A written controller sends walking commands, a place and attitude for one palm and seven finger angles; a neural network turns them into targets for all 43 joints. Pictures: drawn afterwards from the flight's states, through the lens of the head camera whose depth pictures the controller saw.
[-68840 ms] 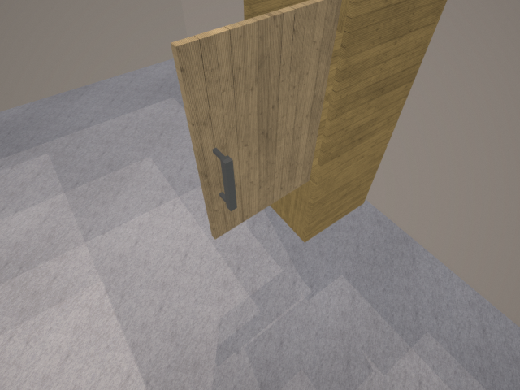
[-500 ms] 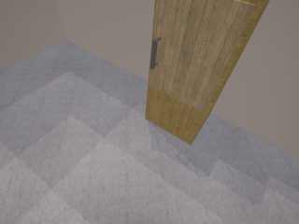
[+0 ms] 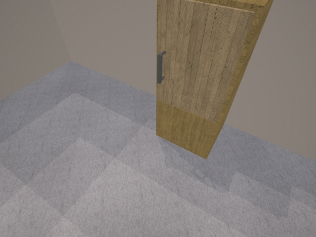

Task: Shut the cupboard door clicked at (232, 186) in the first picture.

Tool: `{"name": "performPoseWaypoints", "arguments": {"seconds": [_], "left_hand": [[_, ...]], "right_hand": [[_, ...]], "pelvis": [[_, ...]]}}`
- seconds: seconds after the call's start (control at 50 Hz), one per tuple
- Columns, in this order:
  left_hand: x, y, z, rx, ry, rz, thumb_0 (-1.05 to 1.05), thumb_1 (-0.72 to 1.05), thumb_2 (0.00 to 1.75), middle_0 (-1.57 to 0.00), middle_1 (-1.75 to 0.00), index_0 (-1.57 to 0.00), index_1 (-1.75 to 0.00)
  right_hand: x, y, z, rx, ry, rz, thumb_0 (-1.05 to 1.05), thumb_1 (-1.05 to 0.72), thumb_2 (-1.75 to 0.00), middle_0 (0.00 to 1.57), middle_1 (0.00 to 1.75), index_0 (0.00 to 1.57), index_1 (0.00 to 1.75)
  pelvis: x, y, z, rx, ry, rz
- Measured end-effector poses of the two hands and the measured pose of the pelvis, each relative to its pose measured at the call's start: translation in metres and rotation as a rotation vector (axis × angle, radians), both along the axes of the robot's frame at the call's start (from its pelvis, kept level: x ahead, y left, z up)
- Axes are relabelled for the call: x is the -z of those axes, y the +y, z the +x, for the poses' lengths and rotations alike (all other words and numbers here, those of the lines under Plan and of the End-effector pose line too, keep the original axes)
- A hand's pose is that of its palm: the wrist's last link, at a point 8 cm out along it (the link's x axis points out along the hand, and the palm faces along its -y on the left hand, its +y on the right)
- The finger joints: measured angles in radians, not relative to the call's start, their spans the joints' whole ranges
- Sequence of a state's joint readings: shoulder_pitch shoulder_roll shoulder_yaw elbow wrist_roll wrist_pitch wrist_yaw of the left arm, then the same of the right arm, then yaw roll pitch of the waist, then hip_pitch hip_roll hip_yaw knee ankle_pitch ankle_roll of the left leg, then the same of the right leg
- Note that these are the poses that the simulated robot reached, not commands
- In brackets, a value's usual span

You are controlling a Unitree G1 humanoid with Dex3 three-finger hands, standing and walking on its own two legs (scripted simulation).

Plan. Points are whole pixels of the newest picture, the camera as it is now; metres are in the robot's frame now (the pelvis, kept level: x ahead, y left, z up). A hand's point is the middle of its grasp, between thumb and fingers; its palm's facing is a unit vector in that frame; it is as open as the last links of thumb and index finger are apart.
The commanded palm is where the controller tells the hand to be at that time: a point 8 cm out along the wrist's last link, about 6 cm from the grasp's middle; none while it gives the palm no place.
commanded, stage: let the arm hang, fingers relaxed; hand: left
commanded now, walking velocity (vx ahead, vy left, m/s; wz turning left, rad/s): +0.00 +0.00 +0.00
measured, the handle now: (161, 67) +0.95 +0.03 -0.09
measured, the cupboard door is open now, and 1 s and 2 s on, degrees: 1 1 1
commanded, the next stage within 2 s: look to check the result in 0.24 s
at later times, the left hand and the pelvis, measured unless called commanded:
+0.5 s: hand out of the picture -0.01 +0.18 -0.18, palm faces +0.02 -0.98 -0.20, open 7.4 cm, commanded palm none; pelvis +0.01 +0.00 +0.00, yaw +0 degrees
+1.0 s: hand out of the picture +0.05 +0.20 -0.17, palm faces +0.01 -0.97 -0.24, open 7.4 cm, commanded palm none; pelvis +0.02 +0.00 +0.00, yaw +1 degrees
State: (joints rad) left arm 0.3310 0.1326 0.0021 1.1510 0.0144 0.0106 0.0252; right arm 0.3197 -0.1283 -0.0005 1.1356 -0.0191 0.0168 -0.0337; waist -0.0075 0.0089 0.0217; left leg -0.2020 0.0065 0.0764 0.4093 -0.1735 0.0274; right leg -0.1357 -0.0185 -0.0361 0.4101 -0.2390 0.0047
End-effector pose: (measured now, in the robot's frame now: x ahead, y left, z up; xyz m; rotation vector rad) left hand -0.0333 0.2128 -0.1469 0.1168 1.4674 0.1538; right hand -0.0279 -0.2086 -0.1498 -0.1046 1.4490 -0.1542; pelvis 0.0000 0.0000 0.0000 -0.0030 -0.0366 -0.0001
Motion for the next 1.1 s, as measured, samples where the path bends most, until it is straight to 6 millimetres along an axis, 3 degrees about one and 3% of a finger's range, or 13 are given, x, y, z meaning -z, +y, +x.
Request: {"name": "performPoseWaypoints", "arguments": {"seconds": [0.18,0.4,0.68,0.96,1.1], "left_hand": [[0.005,-0.008,0.011,0.007,-0.032,-0.032,0.0,0.91,0.9,-0.2,-0.3,-0.2,-0.3],[0.001,0.009,0.012,0.011,-0.015,0.005,0.0,0.91,0.9,-0.2,-0.3,-0.2,-0.3],[-0.006,0.033,0.036,0.035,-0.048,0.062,0.0,0.91,0.9,-0.2,-0.3,-0.2,-0.3],[-0.009,0.037,0.072,0.057,-0.115,0.072,0.0,0.91,0.9,-0.2,-0.3,-0.2,-0.3],[-0.003,0.035,0.073,-0.001,-0.137,0.075,0.0,0.91,0.9,-0.2,-0.3,-0.2,-0.3]], "right_hand": [[-0.003,0.001,0.001,0.01,-0.013,-0.016,0.0,-0.9,-0.9,0.2,0.3,0.2,0.3],[-0.005,-0.007,0.009,0.005,-0.019,-0.035,0.0,-0.9,-0.9,0.2,0.3,0.2,0.3],[-0.008,-0.028,0.043,-0.025,-0.074,-0.072,0.0,-0.9,-0.9,0.2,0.3,0.2,0.3],[-0.015,-0.043,0.072,-0.052,-0.119,-0.1,0.0,-0.9,-0.9,0.21,0.3,0.2,0.3],[-0.007,-0.035,0.076,-0.084,-0.088,-0.079,0.0,-0.9,-0.9,0.2,0.3,0.2,0.3]], "pelvis": [[0.0,0.003,0.0,0.002,0.001,0.0],[0.0,0.005,0.003,0.004,0.007,-0.001],[-0.002,0.004,0.01,0.007,0.0,0.0],[-0.003,0.001,0.017,0.001,0.004,0.001],[0.004,0.0,0.016,-0.055,0.015,-0.002]]}}
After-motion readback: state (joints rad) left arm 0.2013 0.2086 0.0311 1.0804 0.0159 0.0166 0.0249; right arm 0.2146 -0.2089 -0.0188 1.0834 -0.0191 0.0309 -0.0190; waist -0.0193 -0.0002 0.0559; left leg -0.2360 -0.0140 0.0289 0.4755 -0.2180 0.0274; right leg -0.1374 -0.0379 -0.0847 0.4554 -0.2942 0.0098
